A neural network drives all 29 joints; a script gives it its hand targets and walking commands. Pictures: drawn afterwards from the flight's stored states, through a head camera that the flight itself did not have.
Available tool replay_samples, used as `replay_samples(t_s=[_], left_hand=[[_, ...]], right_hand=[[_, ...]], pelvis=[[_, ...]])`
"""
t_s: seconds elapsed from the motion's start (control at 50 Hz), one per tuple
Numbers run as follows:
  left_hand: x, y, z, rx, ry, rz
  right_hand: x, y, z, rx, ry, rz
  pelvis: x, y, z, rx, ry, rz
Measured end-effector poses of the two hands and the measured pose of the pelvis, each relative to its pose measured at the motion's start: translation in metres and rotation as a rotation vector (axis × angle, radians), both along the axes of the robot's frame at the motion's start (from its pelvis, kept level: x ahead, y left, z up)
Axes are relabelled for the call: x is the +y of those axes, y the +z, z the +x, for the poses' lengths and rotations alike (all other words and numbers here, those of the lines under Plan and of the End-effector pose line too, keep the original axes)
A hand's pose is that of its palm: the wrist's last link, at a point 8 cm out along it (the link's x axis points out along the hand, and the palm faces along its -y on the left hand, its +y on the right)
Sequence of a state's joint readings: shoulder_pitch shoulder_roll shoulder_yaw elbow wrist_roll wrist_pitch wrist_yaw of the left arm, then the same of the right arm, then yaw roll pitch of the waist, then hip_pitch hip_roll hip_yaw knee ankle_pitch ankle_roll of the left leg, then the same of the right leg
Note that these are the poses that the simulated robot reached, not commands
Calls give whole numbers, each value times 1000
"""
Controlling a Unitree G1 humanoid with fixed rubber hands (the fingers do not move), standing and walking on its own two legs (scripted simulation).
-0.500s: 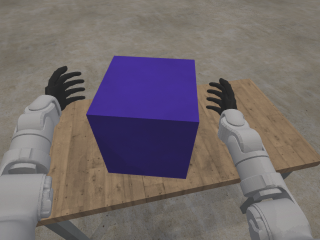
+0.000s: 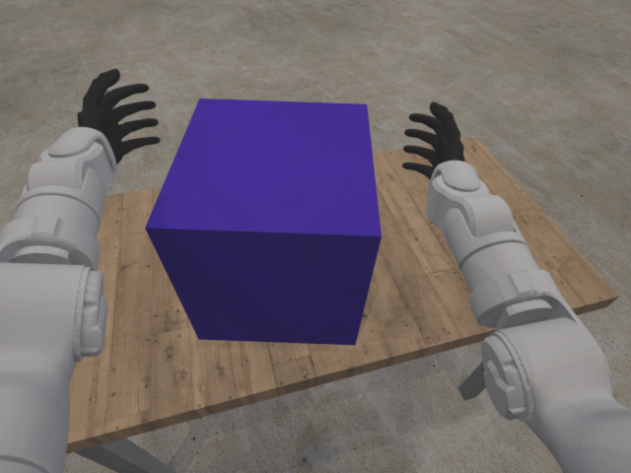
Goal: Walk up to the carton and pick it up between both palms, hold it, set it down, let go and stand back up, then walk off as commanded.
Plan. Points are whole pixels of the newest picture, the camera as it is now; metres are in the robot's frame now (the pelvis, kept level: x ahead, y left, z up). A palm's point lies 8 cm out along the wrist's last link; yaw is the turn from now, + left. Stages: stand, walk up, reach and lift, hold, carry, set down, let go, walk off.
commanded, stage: reach and lift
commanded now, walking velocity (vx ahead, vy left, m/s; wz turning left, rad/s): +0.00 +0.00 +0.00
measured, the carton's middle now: (280, 225) +0.48 +0.01 +0.01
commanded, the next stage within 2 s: none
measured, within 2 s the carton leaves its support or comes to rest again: neither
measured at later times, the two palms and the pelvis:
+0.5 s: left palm (122, 176) +0.48 +0.21 +0.13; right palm (441, 205) +0.41 -0.21 +0.10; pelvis +0.00 +0.00 +0.00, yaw +0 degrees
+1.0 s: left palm (138, 204) +0.49 +0.21 +0.07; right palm (415, 225) +0.42 -0.19 +0.05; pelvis +0.01 +0.02 -0.01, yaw -1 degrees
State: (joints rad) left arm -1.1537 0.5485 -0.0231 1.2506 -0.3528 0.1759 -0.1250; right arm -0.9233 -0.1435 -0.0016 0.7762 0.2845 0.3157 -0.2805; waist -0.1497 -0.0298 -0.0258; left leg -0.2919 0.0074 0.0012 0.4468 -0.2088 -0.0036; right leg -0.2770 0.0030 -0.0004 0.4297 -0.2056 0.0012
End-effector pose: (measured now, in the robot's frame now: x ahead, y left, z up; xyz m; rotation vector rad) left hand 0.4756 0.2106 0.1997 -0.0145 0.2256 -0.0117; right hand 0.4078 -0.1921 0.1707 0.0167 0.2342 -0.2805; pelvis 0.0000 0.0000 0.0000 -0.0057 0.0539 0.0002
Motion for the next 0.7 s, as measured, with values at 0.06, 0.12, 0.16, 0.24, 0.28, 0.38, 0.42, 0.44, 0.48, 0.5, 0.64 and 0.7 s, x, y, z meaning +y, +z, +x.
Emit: replay_samples(t_s=[0.06, 0.12, 0.16, 0.24, 0.28, 0.38, 0.42, 0.44, 0.48, 0.5, 0.64, 0.7], left_hand=[[0, 2, 3, 5, 7, -3], [0, 1, 5, 11, 11, 4], [1, -3, 5, 13, 16, 6], [5, -13, 6, 25, 29, 10], [5, -18, 6, 24, 32, 13], [7, -36, 7, 36, 38, 19], [6, -46, 7, 47, 37, 21], [6, -51, 7, 53, 35, 22], [4, -61, 8, 59, 25, 26], [2, -66, 8, 61, 20, 26], [-6, -94, 13, 71, -3, 13], [-7, -101, 15, 69, -4, 10]], right_hand=[[-2, 3, 4, 6, -4, -3], [-4, 2, 7, 12, -9, 1], [-5, -1, 7, 17, -10, 2], [-7, -11, 7, 25, -13, 7], [-8, -19, 7, 34, -17, 8], [-12, -41, 2, 55, -30, 10], [-13, -51, 0, 67, -35, 11], [-14, -55, -1, 71, -36, 12], [-14, -63, -2, 76, -39, 13], [-13, -67, -2, 77, -40, 13], [-9, -85, 2, 82, -36, 8], [-7, -91, 4, 83, -37, 4]], pelvis=[[0, 0, 1, 6, 0, 0], [0, 0, 1, 10, 0, 0], [0, 0, 1, 13, 0, 0], [0, 0, 1, 23, 0, 0], [0, 0, 1, 30, 0, 0], [1, -1, -1, 59, 0, -2], [2, -1, -1, 73, -1, -3], [3, -2, -1, 82, -1, -4], [4, -2, -1, 102, -1, -5], [5, -3, -1, 113, -1, -6], [11, -5, 1, 178, -3, -14], [13, -6, 3, 200, -3, -18]])
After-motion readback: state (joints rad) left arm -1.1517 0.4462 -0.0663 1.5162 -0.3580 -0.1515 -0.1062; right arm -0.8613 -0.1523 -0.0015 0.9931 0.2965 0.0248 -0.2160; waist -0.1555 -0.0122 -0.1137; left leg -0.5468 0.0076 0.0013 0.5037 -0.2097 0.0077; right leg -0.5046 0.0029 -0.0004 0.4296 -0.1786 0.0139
